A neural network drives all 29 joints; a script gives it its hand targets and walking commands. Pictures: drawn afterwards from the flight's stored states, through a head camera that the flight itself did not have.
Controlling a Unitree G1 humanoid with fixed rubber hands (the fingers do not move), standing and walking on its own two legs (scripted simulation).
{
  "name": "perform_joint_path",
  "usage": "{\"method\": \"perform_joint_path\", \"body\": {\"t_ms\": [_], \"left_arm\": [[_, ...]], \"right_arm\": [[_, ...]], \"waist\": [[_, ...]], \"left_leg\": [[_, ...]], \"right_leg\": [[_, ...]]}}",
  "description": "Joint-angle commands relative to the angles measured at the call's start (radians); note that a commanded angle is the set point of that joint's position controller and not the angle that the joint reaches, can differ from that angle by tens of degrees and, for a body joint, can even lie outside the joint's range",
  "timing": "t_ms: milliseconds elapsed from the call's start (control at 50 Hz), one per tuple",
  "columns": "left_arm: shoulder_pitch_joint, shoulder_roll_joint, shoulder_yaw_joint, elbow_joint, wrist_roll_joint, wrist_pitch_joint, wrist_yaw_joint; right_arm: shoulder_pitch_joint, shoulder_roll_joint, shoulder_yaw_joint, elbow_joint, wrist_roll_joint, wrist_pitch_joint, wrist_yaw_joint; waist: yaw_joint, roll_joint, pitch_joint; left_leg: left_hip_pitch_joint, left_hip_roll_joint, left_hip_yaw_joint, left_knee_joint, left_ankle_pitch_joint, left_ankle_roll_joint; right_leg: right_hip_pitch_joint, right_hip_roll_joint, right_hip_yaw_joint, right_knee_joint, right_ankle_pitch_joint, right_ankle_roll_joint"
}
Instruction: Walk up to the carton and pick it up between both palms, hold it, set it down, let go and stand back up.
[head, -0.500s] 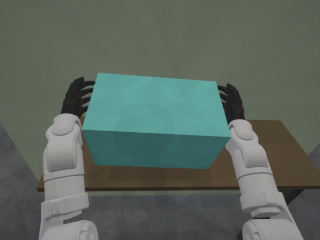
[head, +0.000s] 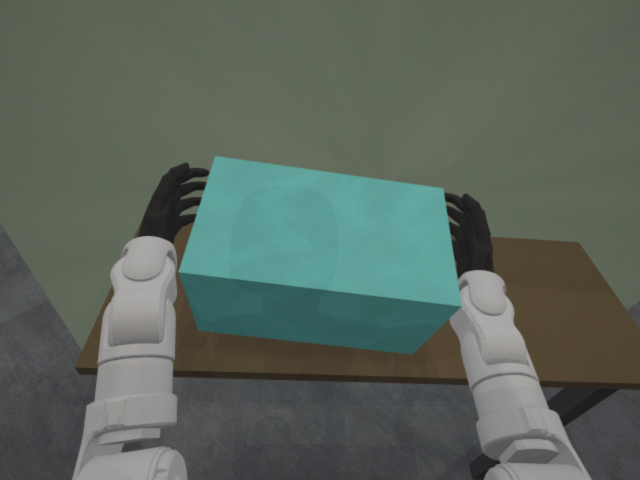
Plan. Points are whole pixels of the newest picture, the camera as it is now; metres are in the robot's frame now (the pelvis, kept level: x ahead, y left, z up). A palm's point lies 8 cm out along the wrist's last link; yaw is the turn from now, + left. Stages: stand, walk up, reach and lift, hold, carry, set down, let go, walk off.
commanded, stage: set down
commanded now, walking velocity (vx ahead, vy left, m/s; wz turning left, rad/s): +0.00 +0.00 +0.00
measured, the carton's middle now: (319, 260) +0.37 +0.01 +0.11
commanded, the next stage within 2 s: none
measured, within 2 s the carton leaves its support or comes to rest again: neither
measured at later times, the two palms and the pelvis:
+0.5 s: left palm (191, 227) +0.40 +0.17 +0.13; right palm (481, 274) +0.35 -0.20 +0.12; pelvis +0.00 +0.00 +0.00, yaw -1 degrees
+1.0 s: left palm (195, 224) +0.43 +0.17 +0.11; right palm (469, 277) +0.36 -0.20 +0.10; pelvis +0.01 +0.00 +0.00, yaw -1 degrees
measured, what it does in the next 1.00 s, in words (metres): stands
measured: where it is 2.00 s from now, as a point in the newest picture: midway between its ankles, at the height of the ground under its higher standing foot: outside the picture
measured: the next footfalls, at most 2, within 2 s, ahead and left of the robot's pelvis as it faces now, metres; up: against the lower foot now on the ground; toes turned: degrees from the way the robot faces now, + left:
none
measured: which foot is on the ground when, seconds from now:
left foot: down 0.00-1.00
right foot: down 0.00-1.00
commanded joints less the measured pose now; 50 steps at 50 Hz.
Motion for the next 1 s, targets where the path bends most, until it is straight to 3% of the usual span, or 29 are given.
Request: {"method": "perform_joint_path", "body": {"t_ms": [0, 20, 60, 140, 200, 260, 280, 300, 360, 420, 460, 500, 560, 660, 680, 700, 720, 840, 900, 980], "left_arm": [[-0.475, -0.407, -0.445, -0.072, -0.080, -0.034, -0.103], [-0.491, -0.406, -0.443, -0.063, -0.073, -0.039, -0.108], [-0.461, -0.394, -0.406, -0.021, -0.056, -0.035, -0.116], [-0.523, -0.418, -0.419, -0.032, -0.076, -0.066, -0.114], [-0.528, -0.385, -0.372, 0.020, -0.065, -0.081, -0.110], [-0.541, -0.395, -0.368, 0.058, -0.058, -0.094, -0.117], [-0.571, -0.393, -0.361, 0.064, -0.063, -0.104, -0.115], [-0.585, -0.394, -0.367, 0.062, -0.071, -0.114, -0.110], [-0.585, -0.384, -0.334, 0.137, -0.057, -0.122, -0.112], [-0.593, -0.371, -0.305, 0.191, -0.060, -0.139, -0.120], [-0.624, -0.368, -0.295, 0.214, -0.054, -0.155, -0.128], [-0.646, -0.383, -0.283, 0.258, -0.056, -0.169, -0.131], [-0.692, -0.381, -0.294, 0.265, -0.064, -0.201, -0.127], [-0.695, -0.387, -0.258, 0.387, -0.056, -0.227, -0.133], [-0.719, -0.390, -0.264, 0.399, -0.062, -0.238, -0.133], [-0.725, -0.389, -0.264, 0.389, -0.064, -0.247, -0.131], [-0.725, -0.387, -0.254, 0.412, -0.060, -0.253, -0.132], [-0.775, -0.399, -0.253, 0.481, -0.064, -0.286, -0.132], [-0.794, -0.404, -0.254, 0.503, -0.061, -0.318, -0.120], [-0.775, -0.405, -0.243, 0.553, -0.063, -0.326, -0.127]], "right_arm": [[-0.559, 0.355, 0.366, -0.266, 0.012, -0.079, 0.115], [-0.565, 0.359, 0.348, -0.255, 0.002, -0.082, 0.113], [-0.565, 0.359, 0.342, -0.244, -0.006, -0.075, 0.115], [-0.606, 0.385, 0.349, -0.290, -0.006, -0.102, 0.117], [-0.591, 0.377, 0.346, -0.268, -0.018, -0.103, 0.122], [-0.590, 0.407, 0.339, -0.252, -0.027, -0.105, 0.120], [-0.605, 0.410, 0.339, -0.248, -0.034, -0.108, 0.119], [-0.622, 0.415, 0.339, -0.252, -0.035, -0.115, 0.124], [-0.639, 0.423, 0.325, -0.223, -0.052, -0.120, 0.122], [-0.608, 0.424, 0.317, -0.175, -0.064, -0.113, 0.118], [-0.621, 0.450, 0.286, -0.148, -0.090, -0.120, 0.117], [-0.633, 0.458, 0.258, -0.128, -0.102, -0.126, 0.114], [-0.656, 0.469, 0.253, -0.113, -0.109, -0.144, 0.117], [-0.670, 0.465, 0.193, -0.064, -0.157, -0.151, 0.118], [-0.679, 0.470, 0.179, -0.062, -0.164, -0.157, 0.116], [-0.673, 0.473, 0.179, -0.046, -0.159, -0.162, 0.114], [-0.668, 0.477, 0.171, -0.035, -0.167, -0.162, 0.116], [-0.707, 0.495, 0.144, -0.009, -0.192, -0.173, 0.119], [-0.719, 0.514, 0.148, 0.004, -0.207, -0.189, 0.121], [-0.703, 0.516, 0.140, 0.034, -0.221, -0.186, 0.123]], "waist": [[-0.028, 0.108, -0.380], [-0.054, 0.114, -0.388], [-0.045, 0.088, -0.326], [-0.036, 0.094, -0.416], [-0.017, 0.081, -0.404], [-0.024, 0.073, -0.400], [-0.009, 0.075, -0.425], [-0.015, 0.098, -0.444], [-0.008, 0.081, -0.442], [-0.006, 0.063, -0.403], [-0.022, 0.049, -0.409], [-0.023, 0.065, -0.404], [-0.024, 0.078, -0.451], [-0.018, 0.079, -0.418], [-0.038, 0.078, -0.423], [-0.024, 0.081, -0.435], [-0.033, 0.071, -0.429], [-0.029, 0.106, -0.464], [-0.026, 0.126, -0.521], [-0.025, 0.105, -0.488]], "left_leg": [[0.170, -0.019, 0.071, 0.026, 0.487, -0.072], [0.166, -0.023, 0.070, 0.032, 0.485, -0.079], [0.152, -0.024, 0.072, 0.019, 0.462, -0.069], [0.158, -0.024, 0.071, 0.043, 0.505, -0.079], [0.123, -0.028, 0.087, 0.026, 0.450, -0.068], [0.120, -0.028, 0.086, 0.020, 0.431, -0.064], [0.115, -0.024, 0.084, 0.023, 0.407, -0.060], [0.108, -0.027, 0.086, 0.024, 0.427, -0.066], [0.096, -0.025, 0.088, 0.033, 0.431, -0.062], [0.047, -0.027, 0.097, 0.005, 0.343, -0.050], [0.027, -0.030, 0.095, 0.001, 0.317, -0.043], [0.033, -0.030, 0.099, -0.005, 0.298, -0.045], [0.050, -0.031, 0.102, 0.011, 0.335, -0.053], [0.034, -0.021, 0.111, -0.006, 0.301, -0.054], [0.036, -0.020, 0.105, -0.001, 0.309, -0.055], [0.030, -0.021, 0.107, 0.001, 0.316, -0.052], [0.025, -0.020, 0.106, 0.003, 0.313, -0.051], [0.023, -0.017, 0.112, 0.011, 0.316, -0.065], [0.024, -0.015, 0.116, 0.032, 0.372, -0.071], [0.016, -0.009, 0.115, 0.037, 0.402, -0.074]], "right_leg": [[0.063, 0.062, -0.083, 0.014, 0.299, -0.012], [0.057, 0.065, -0.086, 0.015, 0.297, -0.012], [0.053, 0.061, -0.083, 0.011, 0.297, -0.010], [0.052, 0.067, -0.086, 0.033, 0.333, -0.008], [0.063, 0.056, -0.076, 0.038, 0.353, -0.006], [0.082, 0.056, -0.075, 0.046, 0.365, 0.000], [0.078, 0.057, -0.069, 0.045, 0.341, 0.000], [0.087, 0.054, -0.072, 0.051, 0.366, -0.003], [0.091, 0.054, -0.066, 0.051, 0.380, 0.000], [0.110, 0.042, -0.060, 0.059, 0.400, 0.007], [0.122, 0.040, -0.063, 0.067, 0.405, 0.017], [0.108, 0.041, -0.068, 0.056, 0.367, 0.015], [0.104, 0.041, -0.065, 0.061, 0.378, 0.016], [0.074, 0.047, -0.075, 0.043, 0.305, 0.011], [0.072, 0.046, -0.079, 0.045, 0.314, 0.013], [0.081, 0.045, -0.073, 0.050, 0.323, 0.012], [0.076, 0.047, -0.074, 0.046, 0.323, 0.011], [0.074, 0.049, -0.077, 0.047, 0.289, 0.009], [0.077, 0.053, -0.071, 0.068, 0.345, 0.014], [0.077, 0.053, -0.068, 0.062, 0.364, 0.010]]}}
